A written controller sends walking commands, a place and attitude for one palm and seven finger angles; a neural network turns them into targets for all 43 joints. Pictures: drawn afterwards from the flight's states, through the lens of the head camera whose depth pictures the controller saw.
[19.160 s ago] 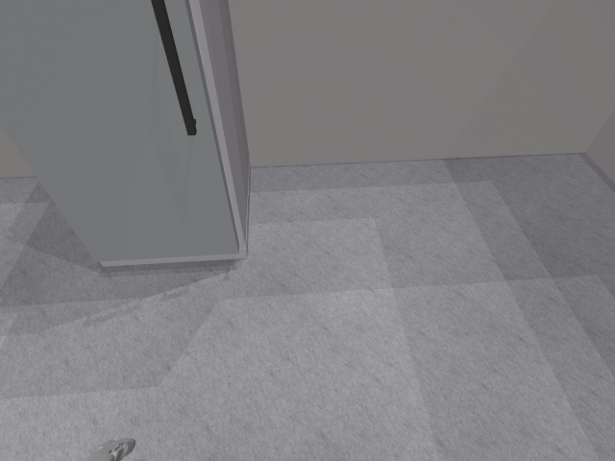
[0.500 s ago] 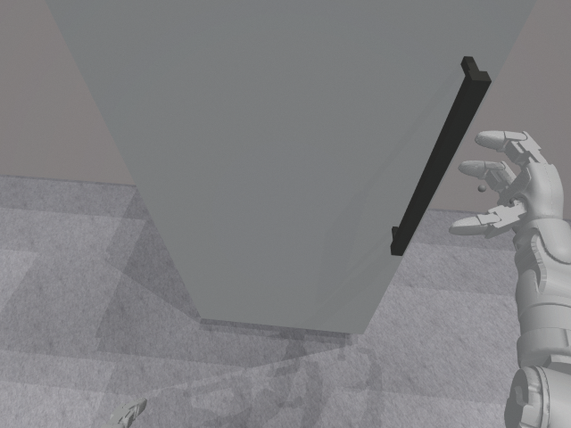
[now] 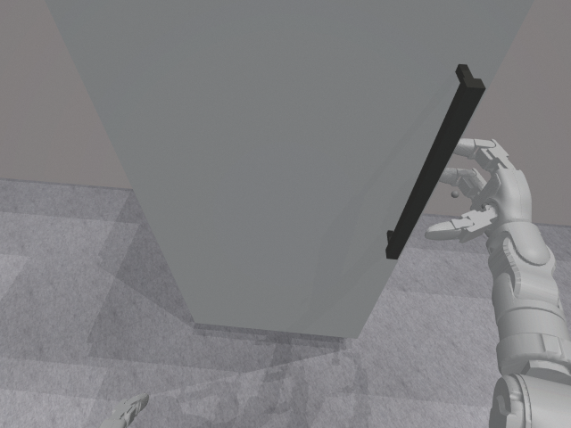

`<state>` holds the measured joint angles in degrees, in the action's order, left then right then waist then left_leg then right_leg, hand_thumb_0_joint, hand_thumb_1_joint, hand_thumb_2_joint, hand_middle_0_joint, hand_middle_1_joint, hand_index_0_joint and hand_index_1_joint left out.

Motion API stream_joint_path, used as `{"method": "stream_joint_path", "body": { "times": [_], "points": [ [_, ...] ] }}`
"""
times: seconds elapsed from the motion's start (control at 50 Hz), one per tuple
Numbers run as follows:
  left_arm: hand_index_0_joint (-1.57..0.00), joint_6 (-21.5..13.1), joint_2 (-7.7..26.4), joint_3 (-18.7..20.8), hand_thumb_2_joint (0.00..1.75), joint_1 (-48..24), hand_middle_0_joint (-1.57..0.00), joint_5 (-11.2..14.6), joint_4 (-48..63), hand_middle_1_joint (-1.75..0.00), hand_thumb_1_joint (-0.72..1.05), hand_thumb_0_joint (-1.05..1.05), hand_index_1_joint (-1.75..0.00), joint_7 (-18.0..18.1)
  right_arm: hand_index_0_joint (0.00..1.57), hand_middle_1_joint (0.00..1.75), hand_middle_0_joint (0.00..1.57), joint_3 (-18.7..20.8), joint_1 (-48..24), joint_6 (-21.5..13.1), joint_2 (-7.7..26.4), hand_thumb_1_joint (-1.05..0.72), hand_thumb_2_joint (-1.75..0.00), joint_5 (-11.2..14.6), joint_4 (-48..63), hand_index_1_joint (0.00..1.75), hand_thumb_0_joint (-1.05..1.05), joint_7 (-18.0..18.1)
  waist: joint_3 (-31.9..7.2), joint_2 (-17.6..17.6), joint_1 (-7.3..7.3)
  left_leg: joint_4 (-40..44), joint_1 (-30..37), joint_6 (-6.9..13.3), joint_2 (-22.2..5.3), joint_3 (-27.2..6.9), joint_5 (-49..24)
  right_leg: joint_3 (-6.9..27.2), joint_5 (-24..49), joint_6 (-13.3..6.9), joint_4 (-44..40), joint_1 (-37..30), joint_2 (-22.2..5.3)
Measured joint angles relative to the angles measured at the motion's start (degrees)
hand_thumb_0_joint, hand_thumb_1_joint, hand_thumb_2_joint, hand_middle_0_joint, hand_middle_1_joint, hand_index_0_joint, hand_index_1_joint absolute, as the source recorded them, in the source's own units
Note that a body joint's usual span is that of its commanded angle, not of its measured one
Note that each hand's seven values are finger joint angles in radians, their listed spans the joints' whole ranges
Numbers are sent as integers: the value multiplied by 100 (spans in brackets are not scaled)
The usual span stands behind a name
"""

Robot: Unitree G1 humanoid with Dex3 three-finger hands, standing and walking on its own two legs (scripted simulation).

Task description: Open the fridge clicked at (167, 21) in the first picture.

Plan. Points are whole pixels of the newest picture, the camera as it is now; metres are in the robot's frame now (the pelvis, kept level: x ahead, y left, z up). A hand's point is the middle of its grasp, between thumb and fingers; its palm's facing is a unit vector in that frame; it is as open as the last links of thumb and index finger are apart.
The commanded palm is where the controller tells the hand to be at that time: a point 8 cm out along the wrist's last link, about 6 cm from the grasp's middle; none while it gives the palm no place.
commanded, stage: feel for the door with the fingertips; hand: right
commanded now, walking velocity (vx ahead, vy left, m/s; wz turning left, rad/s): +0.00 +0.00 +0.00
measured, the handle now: (419, 182) +0.47 -0.16 +0.10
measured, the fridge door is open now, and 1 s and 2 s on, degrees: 0 0 0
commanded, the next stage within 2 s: slide the fingers in behind the handle in 0.40 s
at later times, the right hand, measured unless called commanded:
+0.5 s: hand (453, 189) +0.43 -0.18 +0.13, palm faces +0.00 +1.00 -0.01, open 13.7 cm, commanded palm +0.41 -0.23 +0.13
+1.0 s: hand (439, 193) +0.42 -0.17 +0.12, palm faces -0.02 +1.00 +0.02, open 14.0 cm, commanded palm +0.39 -0.22 +0.13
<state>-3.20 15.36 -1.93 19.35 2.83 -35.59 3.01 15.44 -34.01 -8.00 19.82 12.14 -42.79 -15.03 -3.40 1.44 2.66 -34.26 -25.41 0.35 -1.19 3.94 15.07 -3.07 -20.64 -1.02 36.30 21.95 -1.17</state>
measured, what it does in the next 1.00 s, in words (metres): stands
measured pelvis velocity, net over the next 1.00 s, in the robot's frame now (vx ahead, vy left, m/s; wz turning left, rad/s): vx -0.01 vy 0.00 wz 0.01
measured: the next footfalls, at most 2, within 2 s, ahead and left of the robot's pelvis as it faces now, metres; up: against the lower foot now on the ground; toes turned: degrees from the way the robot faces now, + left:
none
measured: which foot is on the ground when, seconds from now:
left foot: down 0.00-1.00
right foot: down 0.00-1.00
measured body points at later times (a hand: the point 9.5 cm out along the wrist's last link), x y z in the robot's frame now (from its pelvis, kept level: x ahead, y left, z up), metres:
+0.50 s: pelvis -0.01 +0.01 +0.00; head +0.03 +0.01 +0.45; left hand +0.07 +0.27 -0.11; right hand +0.42 -0.24 +0.13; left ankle +0.02 +0.12 -0.73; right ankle -0.03 -0.10 -0.73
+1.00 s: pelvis -0.01 +0.00 +0.00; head +0.02 +0.00 +0.45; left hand +0.07 +0.26 -0.11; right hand +0.42 -0.22 +0.13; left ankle +0.02 +0.12 -0.73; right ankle -0.03 -0.10 -0.73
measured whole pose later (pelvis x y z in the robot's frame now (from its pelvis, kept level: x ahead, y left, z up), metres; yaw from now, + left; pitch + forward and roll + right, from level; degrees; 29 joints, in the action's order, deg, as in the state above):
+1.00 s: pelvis -0.01 +0.00 +0.00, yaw +0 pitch +7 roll +0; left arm -3.8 15.0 -2.3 19.7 2.6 -36.0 2.5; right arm 15.1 -38.2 -11.0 18.9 10.7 -48.7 -12.3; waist -2.8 0.9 3.5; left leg -35.6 -27.6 0.5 -1.1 3.5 14.5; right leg -3.4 -20.2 -1.0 37.6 24.0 -1.3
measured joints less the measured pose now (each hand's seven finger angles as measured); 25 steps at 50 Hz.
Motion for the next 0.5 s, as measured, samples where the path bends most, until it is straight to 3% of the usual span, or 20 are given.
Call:
{"method": "stream_joint_path", "body": {
  "times": [0.16, 0.26, 0.5],
  "points": [
    [-20, -21, -76, -22, 90, -114, -20, -28, 70, -30, 91, 0, -30, -41, 30, 120, 30, -85, 72, -11, -194, 50, -30, -174, 144, 120, -1, 337, 37, -40, 3, -27, 16, 26, 14, -21, -4, -20, 25, 24, -23, -49, -12],
    [-21, 0, -87, -66, 90, -173, -20, -23, 32, -30, 91, 0, -30, 6, 30, 120, 30, -2, -136, -40, -76, 50, -30, -225, -139, 120, -1, 383, 114, -63, 35, -40, 14, 45, 21, -1, -14, 0, 48, 40, -15, -43, -21],
    [-20, -34, 29, -33, 90, 15, -20, -14, -154, -30, 91, 0, -30, 56, 34, 123, 34, 46, -722, -289, 223, 50, -30, -158, -955, 123, -1, 52, 134, -53, 54, -89, -157, 69, 12, 74, -38, 79, 78, 57, 78, 178, -20]
  ]
}}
